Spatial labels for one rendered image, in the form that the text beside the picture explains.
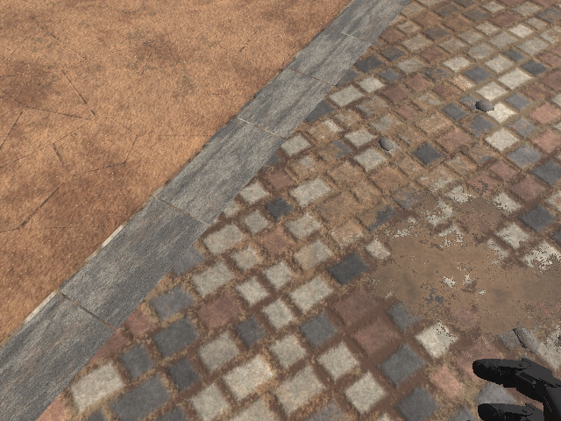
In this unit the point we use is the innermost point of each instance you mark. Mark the robot right hand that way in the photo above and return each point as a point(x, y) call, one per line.
point(530, 379)

